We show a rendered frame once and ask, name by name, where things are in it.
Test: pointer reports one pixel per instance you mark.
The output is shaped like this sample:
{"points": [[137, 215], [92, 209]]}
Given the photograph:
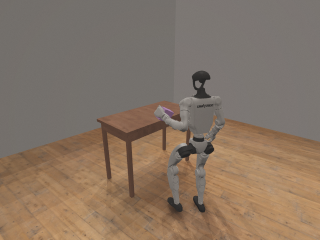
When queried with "left robot forearm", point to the left robot forearm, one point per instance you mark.
{"points": [[176, 125]]}

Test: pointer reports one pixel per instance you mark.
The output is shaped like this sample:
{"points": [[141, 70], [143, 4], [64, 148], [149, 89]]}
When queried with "sponge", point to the sponge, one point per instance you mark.
{"points": [[168, 112]]}

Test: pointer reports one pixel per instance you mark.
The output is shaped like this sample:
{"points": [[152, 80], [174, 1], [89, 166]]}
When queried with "left robot thigh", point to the left robot thigh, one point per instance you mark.
{"points": [[179, 152]]}

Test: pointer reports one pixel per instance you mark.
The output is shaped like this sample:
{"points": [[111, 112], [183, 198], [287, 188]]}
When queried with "right robot shin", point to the right robot shin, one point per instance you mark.
{"points": [[200, 186]]}

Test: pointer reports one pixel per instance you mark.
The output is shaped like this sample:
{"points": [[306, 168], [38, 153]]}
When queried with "table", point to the table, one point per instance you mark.
{"points": [[134, 124]]}

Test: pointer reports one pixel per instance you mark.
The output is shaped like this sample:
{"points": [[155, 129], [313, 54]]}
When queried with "robot right upper arm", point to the robot right upper arm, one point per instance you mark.
{"points": [[218, 111]]}

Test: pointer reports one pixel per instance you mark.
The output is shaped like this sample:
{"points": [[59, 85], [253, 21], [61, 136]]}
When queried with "right robot forearm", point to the right robot forearm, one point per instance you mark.
{"points": [[216, 129]]}

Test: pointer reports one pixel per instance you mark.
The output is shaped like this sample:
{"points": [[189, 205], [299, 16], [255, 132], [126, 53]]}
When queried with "left robot hand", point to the left robot hand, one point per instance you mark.
{"points": [[159, 111]]}

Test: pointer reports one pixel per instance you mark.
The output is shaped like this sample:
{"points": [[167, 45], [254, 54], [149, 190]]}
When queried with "robot left upper arm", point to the robot left upper arm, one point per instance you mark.
{"points": [[184, 112]]}

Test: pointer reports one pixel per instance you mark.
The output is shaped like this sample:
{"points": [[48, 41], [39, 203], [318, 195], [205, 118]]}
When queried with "right robot hand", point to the right robot hand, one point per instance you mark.
{"points": [[209, 136]]}

